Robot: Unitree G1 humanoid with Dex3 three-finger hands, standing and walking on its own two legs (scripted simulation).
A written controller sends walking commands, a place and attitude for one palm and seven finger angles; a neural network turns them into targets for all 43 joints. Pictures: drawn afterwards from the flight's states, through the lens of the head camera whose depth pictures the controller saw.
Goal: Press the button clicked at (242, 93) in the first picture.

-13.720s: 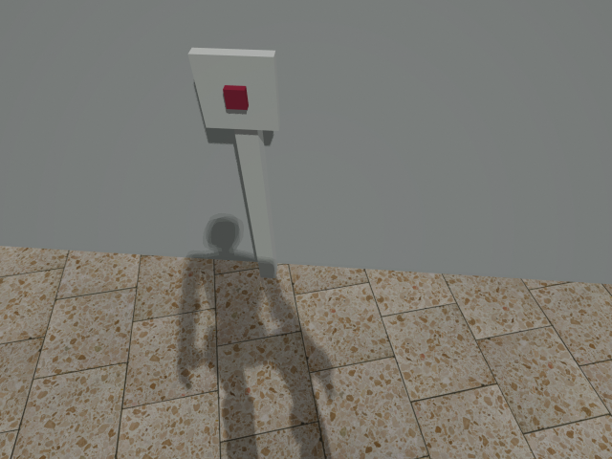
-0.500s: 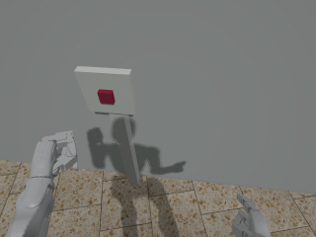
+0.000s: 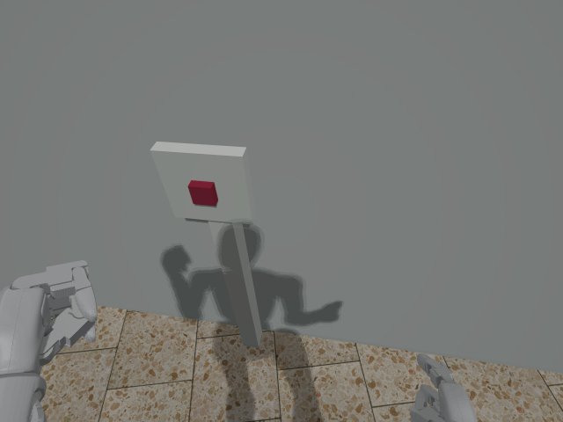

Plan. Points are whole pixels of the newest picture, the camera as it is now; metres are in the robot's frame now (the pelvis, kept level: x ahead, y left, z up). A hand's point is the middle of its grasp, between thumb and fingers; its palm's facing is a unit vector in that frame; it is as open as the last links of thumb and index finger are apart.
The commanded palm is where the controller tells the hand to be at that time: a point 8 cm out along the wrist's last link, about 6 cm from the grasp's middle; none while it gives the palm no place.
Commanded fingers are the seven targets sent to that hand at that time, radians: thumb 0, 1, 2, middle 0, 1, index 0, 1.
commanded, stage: draw the hand back to the body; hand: left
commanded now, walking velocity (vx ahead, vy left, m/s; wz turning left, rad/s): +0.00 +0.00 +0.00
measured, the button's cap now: (204, 192) +0.52 +0.23 +0.03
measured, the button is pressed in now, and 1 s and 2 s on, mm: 0 0 0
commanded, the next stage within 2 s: step back with the hand held close in 0.30 s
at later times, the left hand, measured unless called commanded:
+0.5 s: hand (73, 325) +0.17 +0.24 +0.16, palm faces +0.39 -0.82 -0.42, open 3.1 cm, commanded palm +0.11 +0.28 +0.17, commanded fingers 0.00 0.90 0.90 -1.30 -1.50 -1.30 -1.50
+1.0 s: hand (22, 376) +0.12 +0.27 +0.15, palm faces +0.31 -0.81 -0.49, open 3.1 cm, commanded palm +0.05 +0.31 +0.17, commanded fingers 0.00 0.90 0.90 -1.30 -1.50 -1.30 -1.50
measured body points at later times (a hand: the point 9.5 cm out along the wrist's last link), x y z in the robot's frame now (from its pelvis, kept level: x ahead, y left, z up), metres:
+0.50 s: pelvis -0.02 +0.00 +0.00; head -0.03 -0.03 +0.45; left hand +0.14 +0.28 +0.18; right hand +0.17 -0.22 -0.08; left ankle -0.02 +0.11 -0.74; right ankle -0.05 -0.12 -0.74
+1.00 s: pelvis -0.08 +0.03 -0.01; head -0.06 +0.04 +0.44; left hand +0.09 +0.31 +0.18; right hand +0.10 -0.21 -0.08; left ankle -0.02 +0.11 -0.74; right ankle -0.05 -0.12 -0.74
